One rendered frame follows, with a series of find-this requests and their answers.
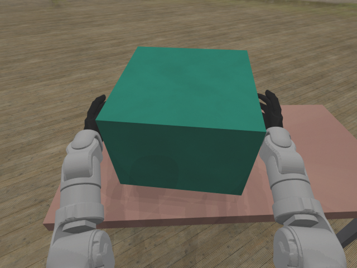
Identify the robot right upper arm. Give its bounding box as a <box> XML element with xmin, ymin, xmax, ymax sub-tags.
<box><xmin>273</xmin><ymin>226</ymin><xmax>346</xmax><ymax>268</ymax></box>

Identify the table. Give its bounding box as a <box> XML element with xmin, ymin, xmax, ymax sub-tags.
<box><xmin>43</xmin><ymin>104</ymin><xmax>357</xmax><ymax>248</ymax></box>

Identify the robot left upper arm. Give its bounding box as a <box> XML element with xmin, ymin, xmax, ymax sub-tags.
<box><xmin>47</xmin><ymin>229</ymin><xmax>115</xmax><ymax>268</ymax></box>

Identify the robot right hand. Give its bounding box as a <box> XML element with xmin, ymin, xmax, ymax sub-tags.
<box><xmin>257</xmin><ymin>90</ymin><xmax>283</xmax><ymax>129</ymax></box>

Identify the right robot forearm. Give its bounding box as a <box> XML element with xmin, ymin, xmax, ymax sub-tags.
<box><xmin>259</xmin><ymin>127</ymin><xmax>347</xmax><ymax>268</ymax></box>

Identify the carton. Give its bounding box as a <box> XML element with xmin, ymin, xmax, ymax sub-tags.
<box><xmin>95</xmin><ymin>46</ymin><xmax>267</xmax><ymax>195</ymax></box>

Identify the robot left hand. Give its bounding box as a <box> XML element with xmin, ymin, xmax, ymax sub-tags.
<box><xmin>84</xmin><ymin>94</ymin><xmax>106</xmax><ymax>142</ymax></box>

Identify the left robot forearm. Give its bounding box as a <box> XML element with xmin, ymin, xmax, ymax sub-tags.
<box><xmin>46</xmin><ymin>130</ymin><xmax>104</xmax><ymax>268</ymax></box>

